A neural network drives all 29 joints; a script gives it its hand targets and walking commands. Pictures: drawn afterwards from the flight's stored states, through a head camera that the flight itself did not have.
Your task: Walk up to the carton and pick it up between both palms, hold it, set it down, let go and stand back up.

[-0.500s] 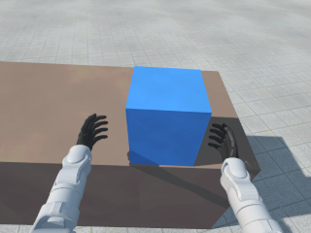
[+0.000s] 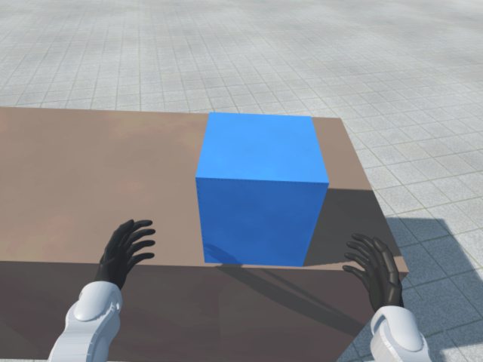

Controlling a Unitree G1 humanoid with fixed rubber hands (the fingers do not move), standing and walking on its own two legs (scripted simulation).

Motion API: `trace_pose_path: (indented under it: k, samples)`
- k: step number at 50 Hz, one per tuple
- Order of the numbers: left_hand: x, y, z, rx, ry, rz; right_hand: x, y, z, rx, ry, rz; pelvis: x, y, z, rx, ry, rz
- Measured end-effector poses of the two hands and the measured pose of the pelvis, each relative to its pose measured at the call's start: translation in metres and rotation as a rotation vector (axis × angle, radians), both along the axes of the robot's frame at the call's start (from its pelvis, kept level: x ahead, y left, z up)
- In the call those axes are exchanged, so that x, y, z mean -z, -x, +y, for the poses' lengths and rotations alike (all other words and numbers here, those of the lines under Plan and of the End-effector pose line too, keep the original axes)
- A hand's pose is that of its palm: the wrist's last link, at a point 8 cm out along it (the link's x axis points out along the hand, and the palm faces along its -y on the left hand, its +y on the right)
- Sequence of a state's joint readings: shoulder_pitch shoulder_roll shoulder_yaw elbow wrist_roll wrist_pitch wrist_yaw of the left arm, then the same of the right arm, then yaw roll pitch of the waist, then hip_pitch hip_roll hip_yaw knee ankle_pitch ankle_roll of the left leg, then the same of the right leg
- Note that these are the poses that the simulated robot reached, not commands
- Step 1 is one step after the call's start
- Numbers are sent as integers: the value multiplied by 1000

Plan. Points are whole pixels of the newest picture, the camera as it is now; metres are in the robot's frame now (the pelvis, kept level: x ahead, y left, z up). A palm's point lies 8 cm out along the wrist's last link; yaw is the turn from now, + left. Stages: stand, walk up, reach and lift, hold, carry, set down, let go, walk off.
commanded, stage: set down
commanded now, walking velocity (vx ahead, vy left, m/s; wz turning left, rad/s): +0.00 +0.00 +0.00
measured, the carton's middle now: (256, 191) +0.45 +0.03 +0.04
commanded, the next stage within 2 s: let go in 1.78 s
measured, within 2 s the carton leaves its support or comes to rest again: neither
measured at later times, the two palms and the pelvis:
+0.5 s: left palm (103, 310) +0.17 +0.24 +0.04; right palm (395, 332) +0.18 -0.18 +0.05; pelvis +0.00 +0.00 +0.00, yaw +0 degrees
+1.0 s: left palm (117, 317) +0.18 +0.23 +0.00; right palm (393, 341) +0.19 -0.19 +0.00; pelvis +0.03 +0.01 +0.00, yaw -1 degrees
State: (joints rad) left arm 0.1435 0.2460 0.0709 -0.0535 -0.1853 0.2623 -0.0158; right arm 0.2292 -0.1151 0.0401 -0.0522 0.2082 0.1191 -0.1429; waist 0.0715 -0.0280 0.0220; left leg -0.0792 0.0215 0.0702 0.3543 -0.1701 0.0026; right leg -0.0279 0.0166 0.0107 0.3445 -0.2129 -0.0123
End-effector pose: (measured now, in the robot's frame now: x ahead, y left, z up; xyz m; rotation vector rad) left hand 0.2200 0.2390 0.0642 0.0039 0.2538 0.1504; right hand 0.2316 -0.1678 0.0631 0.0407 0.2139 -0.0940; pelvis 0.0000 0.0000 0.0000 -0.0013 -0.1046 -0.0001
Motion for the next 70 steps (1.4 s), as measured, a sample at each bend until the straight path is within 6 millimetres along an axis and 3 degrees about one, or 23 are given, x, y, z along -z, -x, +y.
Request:
trace_pose_path:
  k: [18, 34, 44, 70]
  samples:
    - [15, 49, 1, -7, -20, 62, 7, 44, -6, 23, 20, 71, -2, -2, 1, 0, -1, -22]
    - [38, 40, 7, -16, -35, 154, 29, 42, -11, 15, 42, 153, -2, -11, 7, 13, 0, 2]
    - [58, 39, -3, -1, -33, 226, 46, 41, -21, 18, 67, 208, -2, -23, 8, 12, 1, 10]
    - [105, 50, -15, 10, -78, 388, 100, 48, -45, -31, 145, 328, -2, -25, -9, 0, -4, 16]
